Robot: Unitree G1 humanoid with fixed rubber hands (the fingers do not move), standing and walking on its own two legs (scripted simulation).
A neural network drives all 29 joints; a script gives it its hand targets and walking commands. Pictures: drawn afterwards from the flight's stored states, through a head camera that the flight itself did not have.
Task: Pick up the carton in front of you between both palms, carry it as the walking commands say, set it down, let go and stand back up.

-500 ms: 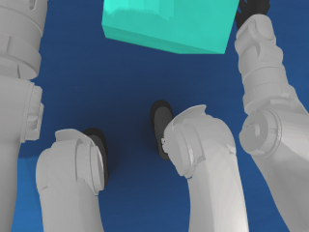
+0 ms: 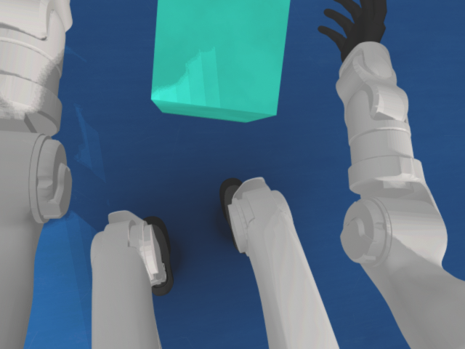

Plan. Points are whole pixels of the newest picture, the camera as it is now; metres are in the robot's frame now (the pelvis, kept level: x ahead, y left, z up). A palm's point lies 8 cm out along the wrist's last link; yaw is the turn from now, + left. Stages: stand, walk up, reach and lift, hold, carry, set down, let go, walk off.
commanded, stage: set down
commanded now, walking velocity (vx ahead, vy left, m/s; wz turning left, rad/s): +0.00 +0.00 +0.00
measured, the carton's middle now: (214, 64) +0.54 -0.11 -0.34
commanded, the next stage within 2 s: let go in 0.52 s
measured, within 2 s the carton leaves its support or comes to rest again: neither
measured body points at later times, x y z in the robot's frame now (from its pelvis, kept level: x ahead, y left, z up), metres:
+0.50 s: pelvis +0.03 +0.00 +0.13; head +0.35 -0.01 +0.45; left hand +0.63 +0.08 +0.04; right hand +0.49 -0.29 +0.04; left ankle +0.08 +0.11 -0.43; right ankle +0.13 -0.12 -0.43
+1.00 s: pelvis +0.07 -0.02 +0.25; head +0.29 -0.02 +0.64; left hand +0.47 +0.13 +0.14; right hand +0.40 -0.28 +0.15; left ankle +0.08 +0.11 -0.43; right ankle +0.13 -0.12 -0.43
